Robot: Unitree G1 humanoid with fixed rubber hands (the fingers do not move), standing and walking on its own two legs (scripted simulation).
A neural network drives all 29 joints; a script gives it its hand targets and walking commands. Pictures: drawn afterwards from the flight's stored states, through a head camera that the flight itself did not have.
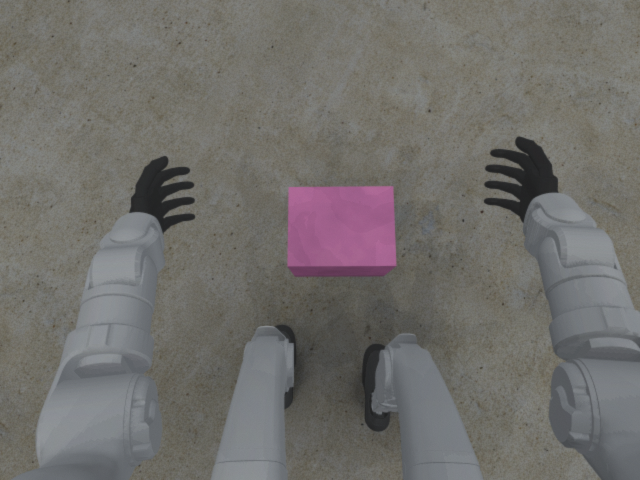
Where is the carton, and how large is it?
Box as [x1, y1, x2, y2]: [287, 186, 395, 276]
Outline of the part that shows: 392,186 289,187 287,266 295,276 384,275 394,267 395,241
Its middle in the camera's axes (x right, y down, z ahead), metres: +0.05 -0.02 +0.96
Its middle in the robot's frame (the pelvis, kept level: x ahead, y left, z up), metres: +0.49 +0.00 -0.56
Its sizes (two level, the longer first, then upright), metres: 0.236 0.181 0.200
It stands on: the floor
